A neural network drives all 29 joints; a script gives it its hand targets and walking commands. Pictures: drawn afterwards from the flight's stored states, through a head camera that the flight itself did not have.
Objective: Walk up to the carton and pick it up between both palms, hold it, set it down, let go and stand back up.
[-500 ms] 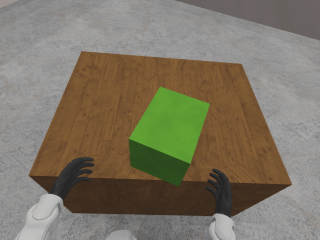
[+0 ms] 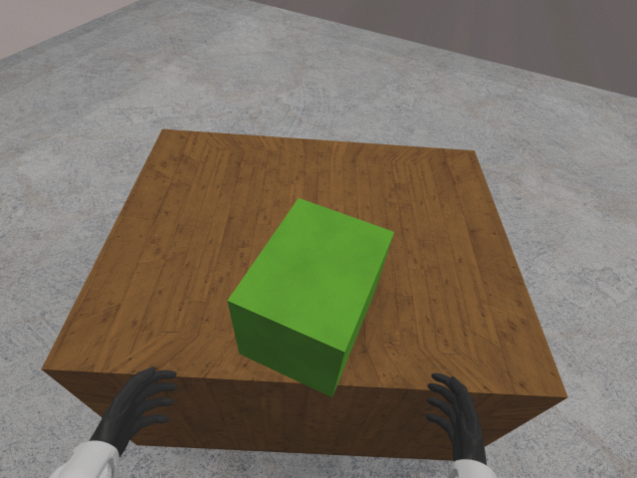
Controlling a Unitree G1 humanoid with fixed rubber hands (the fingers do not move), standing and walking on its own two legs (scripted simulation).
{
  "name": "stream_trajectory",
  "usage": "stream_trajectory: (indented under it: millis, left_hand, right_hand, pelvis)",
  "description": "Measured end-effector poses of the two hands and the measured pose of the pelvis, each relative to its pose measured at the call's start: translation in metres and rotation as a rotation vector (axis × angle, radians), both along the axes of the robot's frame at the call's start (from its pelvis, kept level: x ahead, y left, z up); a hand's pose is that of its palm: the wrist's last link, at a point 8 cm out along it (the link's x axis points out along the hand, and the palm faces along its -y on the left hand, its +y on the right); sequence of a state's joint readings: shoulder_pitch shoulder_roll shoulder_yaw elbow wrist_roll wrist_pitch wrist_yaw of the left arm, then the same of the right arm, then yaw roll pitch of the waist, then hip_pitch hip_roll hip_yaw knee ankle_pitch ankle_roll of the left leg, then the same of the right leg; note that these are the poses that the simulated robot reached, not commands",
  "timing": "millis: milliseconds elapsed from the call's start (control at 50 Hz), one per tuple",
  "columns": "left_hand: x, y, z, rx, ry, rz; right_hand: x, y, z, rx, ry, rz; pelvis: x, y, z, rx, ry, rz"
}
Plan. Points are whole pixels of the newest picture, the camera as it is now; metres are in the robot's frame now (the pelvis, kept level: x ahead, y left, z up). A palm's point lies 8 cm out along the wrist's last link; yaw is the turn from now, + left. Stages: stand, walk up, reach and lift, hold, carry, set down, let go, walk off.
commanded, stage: set down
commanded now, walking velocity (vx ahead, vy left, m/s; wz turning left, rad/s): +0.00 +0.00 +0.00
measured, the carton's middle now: (314, 294) +0.42 +0.01 -0.12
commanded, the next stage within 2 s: let go in 0.68 s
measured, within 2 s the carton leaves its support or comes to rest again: neither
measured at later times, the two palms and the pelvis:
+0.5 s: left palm (133, 429) +0.17 +0.23 -0.06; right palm (485, 451) +0.17 -0.20 -0.05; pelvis +0.02 -0.01 +0.01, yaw +0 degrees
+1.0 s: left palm (158, 431) +0.17 +0.21 -0.07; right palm (507, 438) +0.19 -0.25 -0.07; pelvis +0.02 -0.02 +0.01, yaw +0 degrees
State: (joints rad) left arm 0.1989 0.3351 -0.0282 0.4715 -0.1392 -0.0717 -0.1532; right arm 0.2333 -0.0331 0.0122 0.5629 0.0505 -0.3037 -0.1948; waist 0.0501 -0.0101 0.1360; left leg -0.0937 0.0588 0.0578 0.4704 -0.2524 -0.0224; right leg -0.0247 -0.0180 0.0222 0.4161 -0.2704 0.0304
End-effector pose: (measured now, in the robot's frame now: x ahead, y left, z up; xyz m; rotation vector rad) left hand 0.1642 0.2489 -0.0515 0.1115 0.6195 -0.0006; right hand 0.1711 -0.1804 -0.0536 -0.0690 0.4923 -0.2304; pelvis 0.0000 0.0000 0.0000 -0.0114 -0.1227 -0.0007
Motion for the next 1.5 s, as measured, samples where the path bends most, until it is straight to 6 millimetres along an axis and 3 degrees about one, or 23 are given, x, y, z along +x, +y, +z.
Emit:
stream_trajectory:
  millis: [160, 440, 500, 660, 880, 1060, 1220, 1280, 1400, 1500]
  left_hand:
    - [0.009, -0.008, 0.003, 0.023, 0.033, 0.016]
    - [0.008, -0.016, -0.009, 0.027, 0.113, 0.052]
    - [0.007, -0.016, -0.007, 0.023, 0.084, 0.016]
    - [0.001, -0.01, -0.012, 0.079, 0.145, 0.057]
    - [0.009, -0.027, -0.015, 0.11, 0.192, 0.088]
    - [0.009, -0.053, -0.021, 0.075, 0.212, 0.101]
    - [0.006, -0.057, -0.019, 0.071, 0.194, 0.098]
    - [0.0, -0.05, -0.019, 0.101, 0.166, 0.095]
    - [-0.037, -0.019, -0.022, 0.172, 0.189, 0.128]
    - [-0.069, -0.002, -0.028, 0.202, 0.236, 0.148]
  right_hand:
    - [0.0, -0.004, -0.005, 0.018, 0.033, 0.044]
    - [-0.002, -0.027, -0.008, -0.033, 0.105, 0.076]
    - [-0.003, -0.024, 0.002, -0.035, 0.05, 0.045]
    - [-0.014, -0.015, -0.019, 0.0, 0.162, 0.111]
    - [0.015, -0.051, -0.019, -0.044, 0.169, 0.162]
    - [0.016, -0.073, -0.018, -0.067, 0.185, 0.183]
    - [0.005, -0.074, -0.018, -0.068, 0.179, 0.186]
    - [-0.006, -0.08, -0.03, -0.094, 0.283, 0.171]
    - [-0.041, -0.097, -0.047, -0.118, 0.436, 0.138]
    - [-0.068, -0.1, -0.052, -0.121, 0.493, 0.133]
  pelvis:
    - [0.008, -0.012, 0.003, 0.008, -0.003, 0.004]
    - [0.016, -0.009, 0.006, 0.009, 0.01, -0.002]
    - [0.017, -0.007, 0.006, 0.006, 0.008, 0.002]
    - [0.015, 0.002, 0.005, 0.005, 0.023, -0.004]
    - [0.022, -0.005, 0.006, 0.01, 0.045, -0.004]
    - [0.024, -0.025, 0.007, 0.011, 0.044, 0.013]
    - [0.016, -0.031, 0.007, 0.013, 0.042, 0.017]
    - [0.012, -0.029, 0.004, 0.008, 0.074, 0.023]
    - [0.004, -0.024, 0.0, 0.005, 0.085, 0.034]
    - [-0.003, -0.02, -0.001, 0.005, 0.082, 0.039]
